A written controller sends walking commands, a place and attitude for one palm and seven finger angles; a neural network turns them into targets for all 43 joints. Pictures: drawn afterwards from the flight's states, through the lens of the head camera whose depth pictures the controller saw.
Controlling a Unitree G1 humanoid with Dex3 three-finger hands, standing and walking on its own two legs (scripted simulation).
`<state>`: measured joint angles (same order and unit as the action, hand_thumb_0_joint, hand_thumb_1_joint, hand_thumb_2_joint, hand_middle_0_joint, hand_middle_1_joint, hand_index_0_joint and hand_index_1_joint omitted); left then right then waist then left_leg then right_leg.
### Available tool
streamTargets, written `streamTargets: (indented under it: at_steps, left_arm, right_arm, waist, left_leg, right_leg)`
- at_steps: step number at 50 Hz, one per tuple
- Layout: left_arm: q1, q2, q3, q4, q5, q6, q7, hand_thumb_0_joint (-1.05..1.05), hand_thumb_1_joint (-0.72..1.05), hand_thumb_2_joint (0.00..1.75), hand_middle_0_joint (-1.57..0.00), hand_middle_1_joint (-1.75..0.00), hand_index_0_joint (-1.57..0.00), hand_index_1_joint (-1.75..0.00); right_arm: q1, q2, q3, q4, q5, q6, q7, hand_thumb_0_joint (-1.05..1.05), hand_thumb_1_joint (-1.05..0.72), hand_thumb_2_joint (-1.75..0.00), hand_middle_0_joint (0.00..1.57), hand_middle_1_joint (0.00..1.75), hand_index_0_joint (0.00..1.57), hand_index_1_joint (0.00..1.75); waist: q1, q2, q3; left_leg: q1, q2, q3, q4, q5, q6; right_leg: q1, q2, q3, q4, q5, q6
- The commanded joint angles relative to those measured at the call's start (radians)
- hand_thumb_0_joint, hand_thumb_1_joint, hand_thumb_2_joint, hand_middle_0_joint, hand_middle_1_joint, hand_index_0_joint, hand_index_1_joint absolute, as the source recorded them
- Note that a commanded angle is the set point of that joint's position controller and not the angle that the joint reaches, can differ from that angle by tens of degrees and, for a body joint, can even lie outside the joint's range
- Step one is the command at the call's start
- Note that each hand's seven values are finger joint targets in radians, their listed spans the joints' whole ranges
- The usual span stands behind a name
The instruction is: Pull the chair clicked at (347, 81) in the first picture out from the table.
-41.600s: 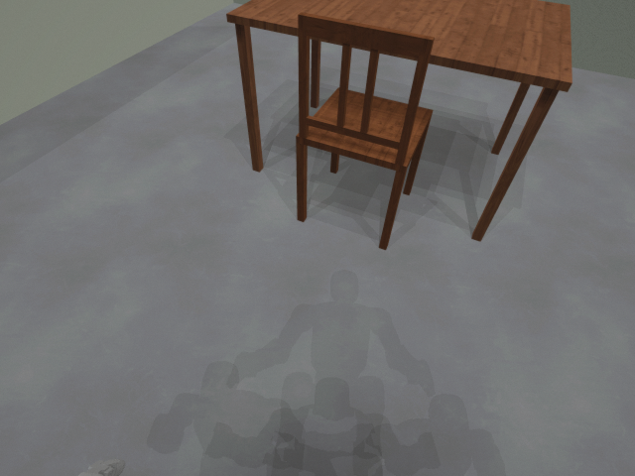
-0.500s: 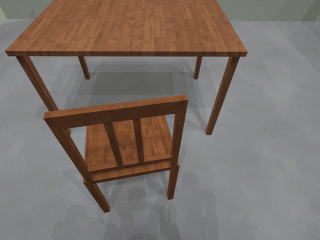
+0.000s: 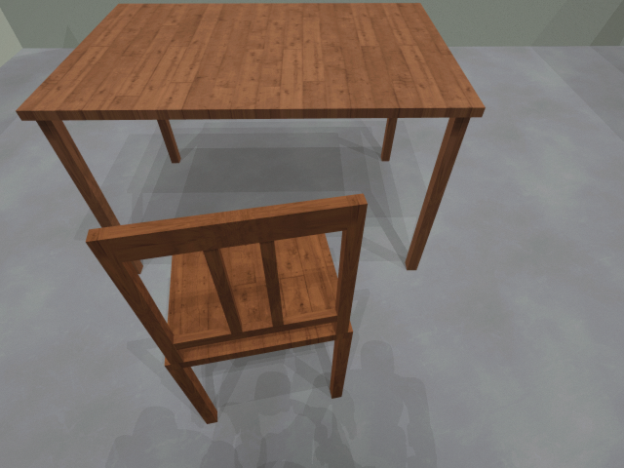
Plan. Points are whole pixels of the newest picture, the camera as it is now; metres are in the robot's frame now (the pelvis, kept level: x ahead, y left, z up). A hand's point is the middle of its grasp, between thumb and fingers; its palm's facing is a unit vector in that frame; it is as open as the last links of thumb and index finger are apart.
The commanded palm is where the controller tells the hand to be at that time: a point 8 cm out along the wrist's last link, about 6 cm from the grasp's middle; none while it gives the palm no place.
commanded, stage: come to a stop and stand still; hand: left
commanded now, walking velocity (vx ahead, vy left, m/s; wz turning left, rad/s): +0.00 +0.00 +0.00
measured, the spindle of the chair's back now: (225, 293) +0.42 +0.18 -0.10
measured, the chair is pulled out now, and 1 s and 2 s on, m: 0.30 0.30 0.30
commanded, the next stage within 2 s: look again from close up in 0.30 s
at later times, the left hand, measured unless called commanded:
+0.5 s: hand out of the picture +0.00 +0.16 -0.17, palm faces +0.01 -0.98 -0.20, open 7.4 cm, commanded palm none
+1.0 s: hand out of the picture -0.02 +0.15 -0.17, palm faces +0.02 -0.98 -0.17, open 7.4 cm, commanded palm none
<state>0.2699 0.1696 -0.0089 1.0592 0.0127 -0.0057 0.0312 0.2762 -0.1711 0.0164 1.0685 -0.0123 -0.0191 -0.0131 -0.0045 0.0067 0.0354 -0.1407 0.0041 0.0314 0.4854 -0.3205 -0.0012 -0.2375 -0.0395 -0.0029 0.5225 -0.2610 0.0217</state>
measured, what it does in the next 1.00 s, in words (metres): stands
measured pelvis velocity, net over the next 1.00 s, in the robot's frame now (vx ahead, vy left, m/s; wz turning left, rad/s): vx -0.01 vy -0.01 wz -0.01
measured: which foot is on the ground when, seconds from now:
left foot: down 0.00-1.00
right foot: down 0.00-1.00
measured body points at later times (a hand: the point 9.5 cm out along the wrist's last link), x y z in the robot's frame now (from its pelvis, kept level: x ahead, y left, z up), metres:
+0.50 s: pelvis +0.00 -0.01 +0.00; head +0.01 -0.01 +0.45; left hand +0.00 +0.21 -0.15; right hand +0.00 -0.23 -0.16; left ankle -0.04 +0.12 -0.74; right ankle +0.01 -0.13 -0.74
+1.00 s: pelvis -0.01 -0.01 +0.00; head -0.01 -0.01 +0.45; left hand -0.02 +0.20 -0.16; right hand -0.03 -0.22 -0.16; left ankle -0.04 +0.12 -0.74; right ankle +0.01 -0.13 -0.74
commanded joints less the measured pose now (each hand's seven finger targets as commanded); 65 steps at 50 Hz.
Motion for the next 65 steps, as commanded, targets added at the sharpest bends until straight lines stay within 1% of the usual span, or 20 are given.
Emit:
streamTargets:
  at_steps: [1, 4, 6, 14, 15, 18, 20, 29, 30, 39, 41, 44, 50, 52, 54, 55, 58, 60, 64, 65]
  left_arm:
    - [0.049, 0.119, 0.025, -0.036, 0.0, -0.016, 0.007, 0.0, 0.9, 0.9, -0.2, -0.3, -0.2, -0.3]
    - [0.054, 0.119, 0.024, -0.031, -0.001, -0.017, 0.009, 0.0, 0.9, 0.9, -0.2, -0.3, -0.2, -0.3]
    - [0.051, 0.117, 0.024, -0.027, -0.001, -0.015, 0.008, 0.0, 0.9, 0.9, -0.2, -0.3, -0.2, -0.3]
    - [0.062, 0.109, 0.024, -0.013, 0.001, -0.015, 0.008, 0.0, 0.9, 0.9, -0.2, -0.3, -0.2, -0.3]
    - [0.054, 0.108, 0.023, -0.014, 0.0, -0.012, 0.006, 0.0, 0.9, 0.9, -0.2, -0.3, -0.2, -0.3]
    - [0.068, 0.109, 0.024, -0.011, 0.001, -0.016, 0.008, 0.0, 0.9, 0.9, -0.2, -0.3, -0.2, -0.3]
    - [0.063, 0.105, 0.022, -0.01, 0.0, -0.014, 0.007, 0.0, 0.9, 0.9, -0.2, -0.3, -0.2, -0.3]
    - [0.084, 0.095, 0.023, -0.004, 0.001, -0.014, 0.007, 0.0, 0.9, 0.9, -0.2, -0.3, -0.2, -0.3]
    - [0.079, 0.094, 0.022, -0.003, 0.001, -0.012, 0.006, 0.0, 0.9, 0.9, -0.2, -0.3, -0.2, -0.3]
    - [0.101, 0.085, 0.023, 0.002, 0.002, -0.013, 0.007, 0.0, 0.9, 0.9, -0.2, -0.3, -0.2, -0.3]
    - [0.1, 0.08, 0.021, 0.001, 0.002, -0.012, 0.006, 0.0, 0.9, 0.9, -0.2, -0.3, -0.2, -0.3]
    - [0.11, 0.077, 0.022, 0.004, 0.002, -0.014, 0.007, 0.0, 0.9, 0.9, -0.2, -0.3, -0.2, -0.3]
    - [0.107, 0.074, 0.022, 0.004, 0.002, -0.011, 0.005, 0.0, 0.9, 0.9, -0.2, -0.3, -0.2, -0.3]
    - [0.116, 0.072, 0.022, 0.004, 0.003, -0.013, 0.007, 0.0, 0.9, 0.9, -0.2, -0.3, -0.2, -0.3]
    - [0.118, 0.068, 0.023, 0.005, 0.003, -0.012, 0.007, 0.0, 0.9, 0.9, -0.2, -0.3, -0.2, -0.3]
    - [0.116, 0.067, 0.021, 0.006, 0.002, -0.01, 0.006, 0.0, 0.9, 0.9, -0.2, -0.3, -0.2, -0.3]
    - [0.123, 0.066, 0.022, 0.007, 0.002, -0.01, 0.007, 0.0, 0.9, 0.9, -0.2, -0.3, -0.2, -0.3]
    - [0.119, 0.065, 0.022, 0.004, 0.003, -0.009, 0.005, 0.0, 0.9, 0.9, -0.2, -0.3, -0.2, -0.3]
    - [0.128, 0.061, 0.023, 0.007, 0.002, -0.012, 0.006, 0.0, 0.9, 0.9, -0.2, -0.3, -0.2, -0.3]
    - [0.121, 0.06, 0.024, 0.006, 0.001, -0.009, 0.004, 0.0, 0.9, 0.9, -0.2, -0.3, -0.2, -0.3]
  right_arm:
    - [0.052, -0.095, -0.02, -0.024, 0.002, -0.013, -0.01, 0.0, -0.9, -0.9, 0.2, 0.3, 0.2, 0.3]
    - [0.057, -0.091, -0.02, -0.014, 0.004, -0.013, -0.011, 0.0, -0.9, -0.9, 0.2, 0.3, 0.2, 0.3]
    - [0.05, -0.09, -0.02, -0.007, 0.003, -0.012, -0.012, 0.0, -0.9, -0.9, 0.2, 0.3, 0.2, 0.3]
    - [0.061, -0.076, -0.018, 0.016, 0.005, -0.011, -0.012, 0.0, -0.9, -0.9, 0.2, 0.3, 0.2, 0.3]
    - [0.057, -0.074, -0.018, 0.017, 0.005, -0.01, -0.012, 0.0, -0.9, -0.9, 0.2, 0.3, 0.2, 0.3]
    - [0.066, -0.074, -0.018, 0.023, 0.005, -0.012, -0.012, 0.0, -0.9, -0.9, 0.2, 0.3, 0.2, 0.3]
    - [0.062, -0.067, -0.019, 0.028, 0.006, -0.01, -0.013, 0.0, -0.9, -0.9, 0.2, 0.3, 0.2, 0.3]
    - [0.085, -0.056, -0.017, 0.037, 0.006, -0.012, -0.013, 0.0, -0.9, -0.9, 0.2, 0.3, 0.2, 0.3]
    - [0.08, -0.052, -0.017, 0.039, 0.007, -0.012, -0.014, 0.0, -0.9, -0.9, 0.2, 0.3, 0.2, 0.3]
    - [0.103, -0.046, -0.017, 0.044, 0.007, -0.013, -0.014, 0.0, -0.9, -0.9, 0.2, 0.3, 0.2, 0.3]
    - [0.101, -0.046, -0.017, 0.044, 0.007, -0.013, -0.014, 0.0, -0.9, -0.9, 0.2, 0.3, 0.2, 0.3]
    - [0.11, -0.04, -0.019, 0.048, 0.008, -0.015, -0.015, 0.0, -0.9, -0.9, 0.2, 0.3, 0.2, 0.3]
    - [0.113, -0.031, -0.018, 0.05, 0.008, -0.012, -0.015, 0.0, -0.9, -0.9, 0.2, 0.3, 0.2, 0.3]
    - [0.121, -0.034, -0.018, 0.048, 0.008, -0.014, -0.015, 0.0, -0.9, -0.9, 0.2, 0.3, 0.2, 0.3]
    - [0.122, -0.03, -0.019, 0.05, 0.009, -0.015, -0.015, 0.0, -0.9, -0.9, 0.2, 0.3, 0.2, 0.3]
    - [0.111, -0.027, -0.019, 0.051, 0.009, -0.012, -0.016, 0.0, -0.9, -0.9, 0.2, 0.3, 0.2, 0.3]
    - [0.124, -0.029, -0.019, 0.047, 0.008, -0.013, -0.015, 0.0, -0.9, -0.9, 0.2, 0.3, 0.2, 0.3]
    - [0.121, -0.023, -0.02, 0.047, 0.009, -0.013, -0.016, 0.0, -0.9, -0.9, 0.2, 0.3, 0.2, 0.3]
    - [0.135, -0.025, -0.021, 0.048, 0.008, -0.016, -0.015, 0.0, -0.9, -0.9, 0.2, 0.3, 0.2, 0.3]
    - [0.13, -0.023, -0.022, 0.049, 0.008, -0.014, -0.016, 0.0, -0.9, -0.9, 0.2, 0.3, 0.2, 0.3]
  waist:
    - [0.004, -0.013, 0.009]
    - [0.002, -0.017, -0.016]
    - [0.004, 0.011, 0.012]
    - [0.006, -0.028, 0.016]
    - [0.005, -0.01, 0.045]
    - [0.006, -0.025, 0.008]
    - [0.005, -0.013, 0.04]
    - [0.006, -0.012, 0.028]
    - [0.007, -0.001, 0.055]
    - [0.007, -0.014, 0.033]
    - [0.009, -0.008, 0.06]
    - [0.008, -0.012, 0.033]
    - [0.006, -0.009, 0.069]
    - [0.006, -0.012, 0.042]
    - [0.008, -0.004, 0.046]
    - [0.011, -0.002, 0.081]
    - [0.009, -0.003, 0.059]
    - [0.009, 0.003, 0.077]
    - [0.003, -0.023, 0.031]
    - [0.004, -0.005, 0.057]
  left_leg:
    - [-0.055, 0.081, -0.062, -0.095, 0.238, 0.023]
    - [-0.036, 0.083, -0.058, -0.094, 0.242, 0.021]
    - [-0.042, 0.085, -0.058, -0.1, 0.248, 0.019]
    - [-0.04, 0.083, -0.054, -0.113, 0.201, 0.018]
    - [-0.049, 0.085, -0.053, -0.126, 0.196, 0.019]
    - [-0.03, 0.082, -0.051, -0.113, 0.202, 0.018]
    - [-0.037, 0.086, -0.05, -0.126, 0.194, 0.019]
    - [-0.043, 0.083, -0.049, -0.127, 0.166, 0.018]
    - [-0.052, 0.085, -0.052, -0.138, 0.163, 0.021]
    - [-0.049, 0.082, -0.05, -0.126, 0.152, 0.02]
    - [-0.064, 0.083, -0.054, -0.132, 0.145, 0.021]
    - [-0.048, 0.082, -0.054, -0.127, 0.157, 0.023]
    - [-0.068, 0.081, -0.053, -0.137, 0.133, 0.022]
    - [-0.059, 0.082, -0.056, -0.127, 0.145, 0.022]
    - [-0.063, 0.083, -0.054, -0.131, 0.138, 0.022]
    - [-0.075, 0.083, -0.056, -0.14, 0.119, 0.023]
    - [-0.067, 0.081, -0.055, -0.134, 0.109, 0.023]
    - [-0.077, 0.083, -0.057, -0.144, 0.11, 0.026]
    - [-0.062, 0.083, -0.064, -0.131, 0.117, 0.026]
    - [-0.082, 0.09, -0.077, -0.15, 0.088, 0.031]
  right_leg:
    - [0.047, -0.072, 0.06, -0.079, 0.229, -0.053]
    - [0.061, -0.077, 0.06, -0.082, 0.242, -0.054]
    - [0.048, -0.072, 0.059, -0.086, 0.235, -0.054]
    - [0.048, -0.073, 0.062, -0.11, 0.19, -0.051]
    - [0.032, -0.067, 0.061, -0.114, 0.181, -0.054]
    - [0.046, -0.073, 0.064, -0.115, 0.189, -0.052]
    - [0.028, -0.066, 0.063, -0.122, 0.181, -0.054]
    - [0.027, -0.066, 0.072, -0.133, 0.132, -0.053]
    - [0.017, -0.061, 0.065, -0.137, 0.125, -0.054]
    - [0.016, -0.062, 0.069, -0.141, 0.1, -0.051]
    - [0.004, -0.059, 0.069, -0.144, 0.091, -0.052]
    - [0.014, -0.062, 0.07, -0.141, 0.103, -0.052]
    - [-0.004, -0.056, 0.069, -0.151, 0.076, -0.053]
    - [0.007, -0.057, 0.072, -0.144, 0.087, -0.052]
    - [0.007, -0.059, 0.066, -0.145, 0.079, -0.051]
    - [-0.011, -0.053, 0.068, -0.155, 0.06, -0.051]
    - [-0.014, -0.056, 0.073, -0.154, 0.039, -0.05]
    - [-0.015, -0.051, 0.071, -0.157, 0.046, -0.051]
    - [0.006, -0.054, 0.06, -0.142, 0.049, -0.047]
    - [0.002, -0.045, 0.045, -0.136, 0.022, -0.046]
